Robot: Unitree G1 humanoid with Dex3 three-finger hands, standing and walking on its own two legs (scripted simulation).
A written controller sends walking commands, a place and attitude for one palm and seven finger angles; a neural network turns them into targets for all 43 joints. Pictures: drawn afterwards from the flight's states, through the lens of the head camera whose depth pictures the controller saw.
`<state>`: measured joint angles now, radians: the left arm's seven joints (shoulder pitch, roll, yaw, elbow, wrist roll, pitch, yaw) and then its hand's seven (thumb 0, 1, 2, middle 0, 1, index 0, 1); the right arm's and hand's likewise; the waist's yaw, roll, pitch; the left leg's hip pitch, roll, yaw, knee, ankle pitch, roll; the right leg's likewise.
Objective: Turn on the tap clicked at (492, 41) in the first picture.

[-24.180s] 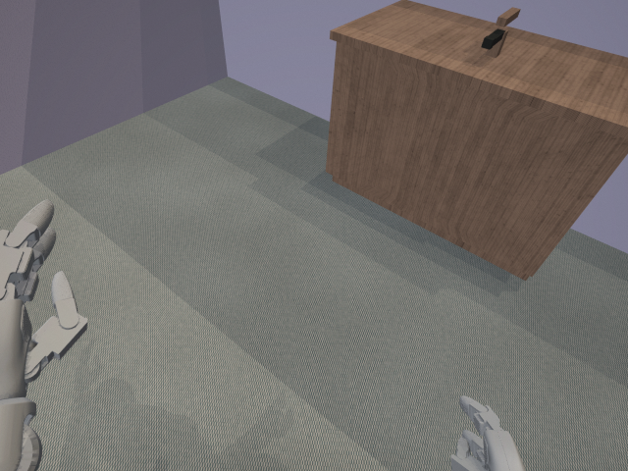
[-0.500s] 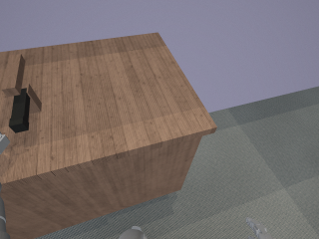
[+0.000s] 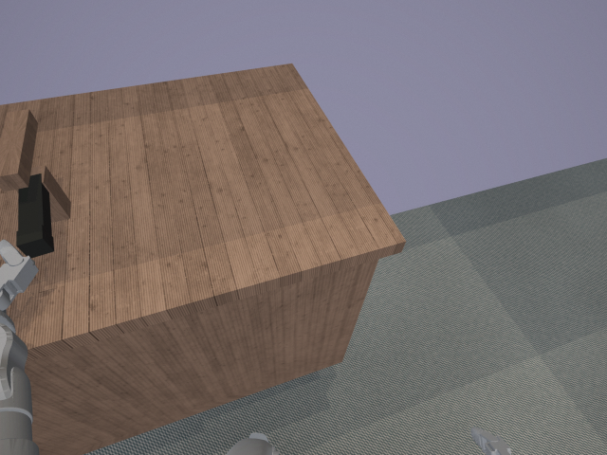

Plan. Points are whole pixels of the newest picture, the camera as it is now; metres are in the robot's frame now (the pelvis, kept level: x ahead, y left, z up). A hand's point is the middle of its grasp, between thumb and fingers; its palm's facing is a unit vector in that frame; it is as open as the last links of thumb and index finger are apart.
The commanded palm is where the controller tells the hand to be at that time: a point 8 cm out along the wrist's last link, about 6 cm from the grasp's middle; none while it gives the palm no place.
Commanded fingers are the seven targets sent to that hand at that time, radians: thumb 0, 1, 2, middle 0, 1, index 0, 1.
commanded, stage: push the lever round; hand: left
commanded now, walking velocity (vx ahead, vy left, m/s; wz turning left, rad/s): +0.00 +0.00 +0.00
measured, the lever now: (35, 241) +0.34 +0.36 +0.09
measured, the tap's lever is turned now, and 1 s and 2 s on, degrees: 6 21 52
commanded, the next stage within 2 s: none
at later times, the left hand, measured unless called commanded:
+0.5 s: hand (46, 263) +0.31 +0.34 +0.08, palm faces +0.64 -0.76 -0.07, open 7.6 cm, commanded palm +0.27 +0.35 +0.09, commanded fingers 0.00 0.90 0.90 -0.15 -0.15 -0.15 -0.15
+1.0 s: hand (72, 255) +0.33 +0.31 +0.09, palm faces +0.73 -0.69 -0.06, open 7.6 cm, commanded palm +0.28 +0.32 +0.09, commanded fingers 0.00 0.90 0.90 -0.15 -0.15 -0.15 -0.15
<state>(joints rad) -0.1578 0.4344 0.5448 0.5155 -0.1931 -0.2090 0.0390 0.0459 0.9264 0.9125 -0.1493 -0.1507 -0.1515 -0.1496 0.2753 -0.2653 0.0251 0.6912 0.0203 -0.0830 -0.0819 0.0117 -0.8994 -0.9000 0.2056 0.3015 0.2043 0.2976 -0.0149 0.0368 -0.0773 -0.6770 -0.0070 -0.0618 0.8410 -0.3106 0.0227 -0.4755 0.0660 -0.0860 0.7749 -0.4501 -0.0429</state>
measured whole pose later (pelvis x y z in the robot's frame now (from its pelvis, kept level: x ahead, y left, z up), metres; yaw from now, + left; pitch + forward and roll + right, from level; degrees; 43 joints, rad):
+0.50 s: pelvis +0.00 +0.01 +0.00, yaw +0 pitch +7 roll -3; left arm -0.13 0.32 0.45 0.39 -0.16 -0.18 0.21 0.03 0.94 0.92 -0.15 -0.15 -0.15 -0.15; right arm 0.23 -0.24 0.03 0.68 0.01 -0.08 -0.07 0.01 -0.90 -0.90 0.21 0.30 0.20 0.30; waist 0.00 0.03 -0.08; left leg -0.65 -0.02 -0.06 0.83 -0.31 0.03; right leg -0.45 0.05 -0.08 0.77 -0.45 -0.03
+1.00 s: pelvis -0.01 +0.00 +0.00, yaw +1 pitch +7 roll -3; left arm -0.21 0.24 0.38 0.39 -0.09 -0.16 0.43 0.03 0.96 0.94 -0.15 -0.15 -0.15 -0.15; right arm 0.22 -0.24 0.03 0.70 -0.01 -0.06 -0.05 0.01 -0.90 -0.90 0.21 0.30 0.20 0.30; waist -0.01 0.04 -0.09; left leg -0.67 -0.02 -0.07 0.85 -0.30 0.02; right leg -0.47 0.05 -0.10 0.80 -0.45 -0.04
